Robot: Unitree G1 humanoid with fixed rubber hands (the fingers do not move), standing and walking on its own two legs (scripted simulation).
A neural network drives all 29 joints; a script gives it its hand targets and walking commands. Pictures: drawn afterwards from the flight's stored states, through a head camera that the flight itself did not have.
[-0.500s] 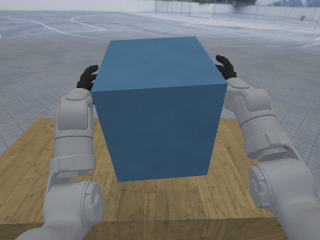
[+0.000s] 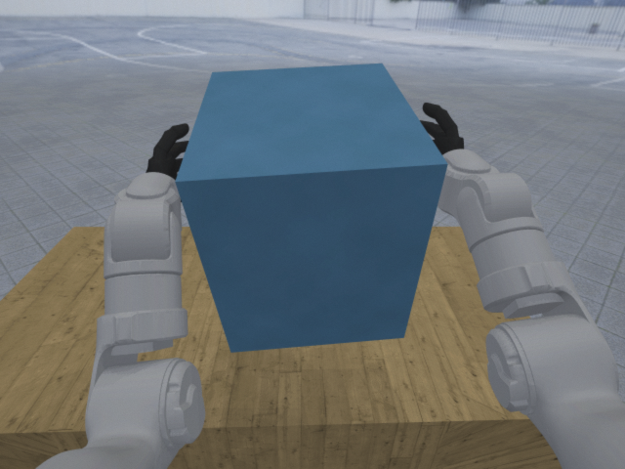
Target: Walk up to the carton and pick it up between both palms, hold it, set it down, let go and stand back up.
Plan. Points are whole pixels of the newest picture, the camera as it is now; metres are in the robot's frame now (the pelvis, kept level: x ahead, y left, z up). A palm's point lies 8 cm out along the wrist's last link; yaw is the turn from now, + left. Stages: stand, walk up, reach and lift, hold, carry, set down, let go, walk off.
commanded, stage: hold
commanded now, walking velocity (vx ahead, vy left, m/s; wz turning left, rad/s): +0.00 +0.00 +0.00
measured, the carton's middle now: (308, 205) +0.41 +0.00 +0.24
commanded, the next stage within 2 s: none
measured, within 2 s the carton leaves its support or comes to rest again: neither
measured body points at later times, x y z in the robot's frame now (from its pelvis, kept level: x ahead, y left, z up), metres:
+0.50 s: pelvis +0.00 +0.01 +0.00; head -0.10 +0.03 +0.44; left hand +0.37 +0.17 +0.29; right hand +0.38 -0.16 +0.32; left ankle +0.04 +0.14 -0.75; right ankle +0.01 -0.12 -0.75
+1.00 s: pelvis +0.00 +0.00 +0.00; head -0.10 +0.02 +0.44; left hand +0.37 +0.17 +0.29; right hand +0.37 -0.17 +0.31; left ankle +0.04 +0.14 -0.75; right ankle +0.01 -0.12 -0.75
